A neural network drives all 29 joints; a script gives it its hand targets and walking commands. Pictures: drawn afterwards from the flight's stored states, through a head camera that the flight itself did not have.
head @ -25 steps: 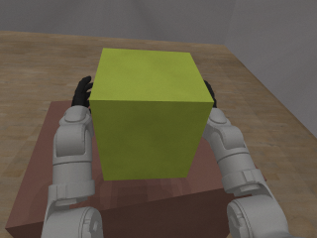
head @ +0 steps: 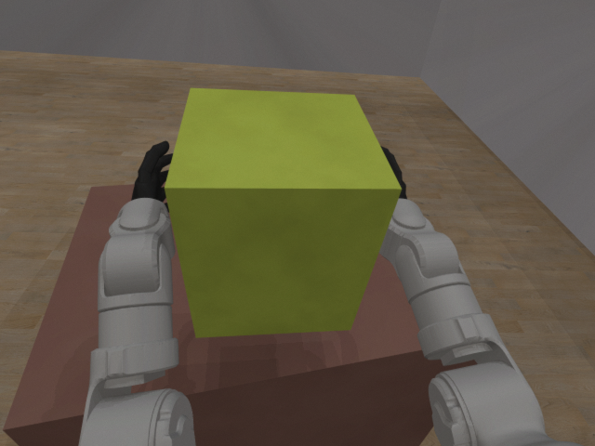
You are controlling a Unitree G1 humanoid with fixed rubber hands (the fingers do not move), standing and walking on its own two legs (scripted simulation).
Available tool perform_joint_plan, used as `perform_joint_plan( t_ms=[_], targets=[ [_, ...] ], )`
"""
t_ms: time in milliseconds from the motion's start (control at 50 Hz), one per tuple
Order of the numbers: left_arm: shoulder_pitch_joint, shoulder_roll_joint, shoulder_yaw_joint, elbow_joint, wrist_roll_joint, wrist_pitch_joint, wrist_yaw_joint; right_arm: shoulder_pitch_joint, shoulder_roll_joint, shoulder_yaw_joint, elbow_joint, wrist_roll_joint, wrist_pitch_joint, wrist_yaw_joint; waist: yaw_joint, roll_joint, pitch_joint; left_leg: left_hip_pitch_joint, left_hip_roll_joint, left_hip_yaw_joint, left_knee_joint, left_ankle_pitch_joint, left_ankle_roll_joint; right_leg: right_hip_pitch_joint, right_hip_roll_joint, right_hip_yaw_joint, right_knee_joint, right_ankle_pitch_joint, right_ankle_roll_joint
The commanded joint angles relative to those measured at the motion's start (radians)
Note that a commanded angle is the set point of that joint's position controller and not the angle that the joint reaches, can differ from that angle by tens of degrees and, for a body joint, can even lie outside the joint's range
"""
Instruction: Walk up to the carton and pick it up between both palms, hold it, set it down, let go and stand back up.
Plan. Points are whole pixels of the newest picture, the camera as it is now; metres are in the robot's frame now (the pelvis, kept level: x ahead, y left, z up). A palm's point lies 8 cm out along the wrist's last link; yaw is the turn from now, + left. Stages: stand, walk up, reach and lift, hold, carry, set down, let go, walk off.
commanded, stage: hold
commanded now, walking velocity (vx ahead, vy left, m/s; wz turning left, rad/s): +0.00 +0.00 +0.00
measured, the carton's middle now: (275, 216) +0.37 +0.01 +0.19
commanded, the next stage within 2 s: none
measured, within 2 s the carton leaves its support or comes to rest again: neither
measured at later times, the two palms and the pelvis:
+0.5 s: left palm (152, 204) +0.36 +0.16 +0.21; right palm (391, 205) +0.36 -0.14 +0.21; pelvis +0.00 +0.00 +0.00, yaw +0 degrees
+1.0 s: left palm (147, 201) +0.36 +0.16 +0.22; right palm (388, 205) +0.36 -0.14 +0.21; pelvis -0.01 +0.00 +0.00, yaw +0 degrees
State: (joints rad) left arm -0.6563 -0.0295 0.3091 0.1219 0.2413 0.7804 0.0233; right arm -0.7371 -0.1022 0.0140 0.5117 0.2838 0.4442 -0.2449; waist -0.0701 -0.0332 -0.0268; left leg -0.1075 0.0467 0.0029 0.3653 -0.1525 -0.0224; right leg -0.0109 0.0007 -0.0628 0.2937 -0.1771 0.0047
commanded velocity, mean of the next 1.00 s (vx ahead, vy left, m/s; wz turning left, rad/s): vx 0.00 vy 0.00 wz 0.00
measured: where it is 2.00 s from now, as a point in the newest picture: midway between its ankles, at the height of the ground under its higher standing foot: outside the picture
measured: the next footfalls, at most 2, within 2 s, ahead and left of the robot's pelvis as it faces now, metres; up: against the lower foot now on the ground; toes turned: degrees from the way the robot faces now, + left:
none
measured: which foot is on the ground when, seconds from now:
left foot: down 0.00-1.00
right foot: down 0.00-1.00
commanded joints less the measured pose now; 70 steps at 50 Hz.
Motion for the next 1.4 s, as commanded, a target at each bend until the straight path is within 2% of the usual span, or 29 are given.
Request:
perform_joint_plan(
  t_ms=[0, 100, 140, 240, 320, 360, 460, 480, 520, 640, 840, 1000, 1040, 1080, 1160, 1200, 1280, 1340, 1380],
  targets=[
    [-0.735, -0.572, -0.570, -0.134, -0.149, -0.066, -0.142, -0.900, 0.695, 0.387, -0.395, 0.118, -0.056, 0.089, -0.011, 0.057, -0.450, 0.227, -0.092, 0.011, -0.005, 0.252, 0.001, 0.029, 0.072, 0.013, -0.026, 0.232, 0.057],
    [-0.744, -0.570, -0.605, -0.195, -0.166, -0.064, -0.143, -0.895, 0.693, 0.405, -0.448, 0.130, -0.055, 0.080, -0.022, 0.076, -0.491, 0.252, -0.093, 0.006, 0.017, 0.316, -0.011, 0.050, 0.074, 0.011, -0.013, 0.308, 0.060],
    [-0.729, -0.561, -0.594, -0.189, -0.159, -0.060, -0.145, -0.893, 0.690, 0.416, -0.463, 0.132, -0.049, 0.075, -0.018, 0.052, -0.479, 0.250, -0.097, 0.004, 0.014, 0.301, -0.006, 0.052, 0.075, 0.009, -0.014, 0.309, 0.067],
    [-0.710, -0.551, -0.565, -0.150, -0.138, -0.049, -0.153, -0.882, 0.681, 0.398, -0.424, 0.114, -0.041, 0.077, -0.008, 0.047, -0.418, 0.224, -0.095, 0.015, -0.013, 0.233, 0.003, 0.035, 0.073, 0.007, -0.028, 0.231, 0.064],
    [-0.716, -0.563, -0.592, -0.185, -0.151, -0.052, -0.151, -0.884, 0.682, 0.406, -0.452, 0.122, -0.047, 0.079, -0.018, 0.065, -0.464, 0.246, -0.091, 0.010, 0.006, 0.305, -0.008, 0.048, 0.076, 0.005, -0.015, 0.292, 0.060],
    [-0.717, -0.549, -0.574, -0.159, -0.146, -0.049, -0.152, -0.900, 0.677, 0.402, -0.448, 0.119, -0.045, 0.078, -0.006, 0.048, -0.456, 0.242, -0.094, 0.012, 0.004, 0.275, -0.003, 0.043, 0.079, 0.003, -0.019, 0.264, 0.063],
    [-0.731, -0.556, -0.563, -0.123, -0.137, -0.049, -0.159, -0.893, 0.674, 0.365, -0.381, 0.092, -0.046, 0.088, -0.015, 0.054, -0.404, 0.219, -0.088, 0.014, -0.024, 0.199, 0.003, 0.009, 0.072, 0.001, -0.034, 0.174, 0.053],
    [-0.727, -0.553, -0.590, -0.181, -0.159, -0.057, -0.161, -0.899, 0.697, 0.402, -0.458, 0.107, -0.058, 0.083, -0.005, 0.060, -0.480, 0.236, -0.097, 0.005, 0.009, 0.279, -0.002, 0.056, 0.065, 0.012, -0.028, 0.265, 0.057],
    [-0.729, -0.546, -0.593, -0.173, -0.162, -0.060, -0.159, -0.899, 0.682, 0.414, -0.455, 0.124, -0.053, 0.072, -0.017, 0.061, -0.476, 0.257, -0.100, 0.001, 0.021, 0.310, -0.012, 0.046, 0.065, 0.010, -0.023, 0.311, 0.065],
    [-0.749, -0.552, -0.560, -0.112, -0.143, -0.059, -0.162, -0.907, 0.670, 0.356, -0.379, 0.084, -0.054, 0.090, -0.011, 0.056, -0.403, 0.210, -0.088, 0.009, -0.027, 0.179, 0.005, -0.006, 0.065, 0.006, -0.046, 0.129, 0.049],
    [-0.776, -0.578, -0.565, -0.077, -0.156, -0.070, -0.144, -0.943, 0.669, 0.335, -0.341, 0.079, -0.068, 0.105, -0.014, 0.069, -0.430, 0.218, -0.078, 0.005, -0.022, 0.178, 0.001, -0.032, 0.070, 0.003, -0.047, 0.093, 0.038],
    [-0.770, -0.578, -0.570, -0.090, -0.157, -0.075, -0.137, -0.941, 0.671, 0.349, -0.351, 0.094, -0.075, 0.104, -0.014, 0.071, -0.453, 0.234, -0.081, 0.002, -0.007, 0.226, -0.004, -0.016, 0.073, 0.004, -0.042, 0.137, 0.041],
    [-0.753, -0.584, -0.553, -0.059, -0.141, -0.070, -0.137, -0.947, 0.670, 0.351, -0.347, 0.089, -0.070, 0.107, -0.001, 0.070, -0.415, 0.224, -0.081, 0.010, -0.018, 0.211, -0.001, -0.017, 0.076, -0.001, -0.040, 0.123, 0.045],
    [-0.769, -0.585, -0.562, -0.077, -0.147, -0.073, -0.135, -0.955, 0.679, 0.355, -0.357, 0.095, -0.072, 0.109, -0.005, 0.069, -0.437, 0.219, -0.079, 0.009, -0.020, 0.200, 0.001, -0.009, 0.079, 0.001, -0.037, 0.114, 0.044],
    [-0.763, -0.584, -0.579, -0.119, -0.158, -0.073, -0.128, -0.946, 0.690, 0.381, -0.393, 0.114, -0.071, 0.101, 0.001, 0.065, -0.479, 0.238, -0.083, 0.008, 0.003, 0.274, -0.002, 0.012, 0.080, 0.005, -0.025, 0.205, 0.050],
    [-0.766, -0.578, -0.590, -0.132, -0.166, -0.070, -0.124, -0.941, 0.683, 0.379, -0.397, 0.120, -0.065, 0.098, -0.012, 0.079, -0.476, 0.247, -0.083, 0.006, 0.007, 0.275, -0.007, 0.003, 0.082, 0.006, -0.024, 0.204, 0.048],
    [-0.751, -0.565, -0.567, -0.115, -0.149, -0.064, -0.139, -0.917, 0.686, 0.367, -0.371, 0.102, -0.054, 0.094, -0.006, 0.059, -0.442, 0.216, -0.089, 0.012, -0.013, 0.216, 0.005, 0.009, 0.074, 0.008, -0.031, 0.177, 0.055],
    [-0.770, -0.573, -0.602, -0.171, -0.174, -0.070, -0.136, -0.919, 0.704, 0.389, -0.425, 0.121, -0.057, 0.089, -0.020, 0.068, -0.504, 0.238, -0.091, 0.006, 0.006, 0.288, -0.002, 0.035, 0.076, 0.010, -0.013, 0.260, 0.058],
    [-0.752, -0.566, -0.603, -0.176, -0.171, -0.067, -0.136, -0.891, 0.689, 0.398, -0.420, 0.126, -0.047, 0.081, -0.025, 0.068, -0.486, 0.249, -0.092, 0.004, 0.016, 0.313, -0.010, 0.041, 0.079, 0.011, -0.013, 0.294, 0.059]
  ],
)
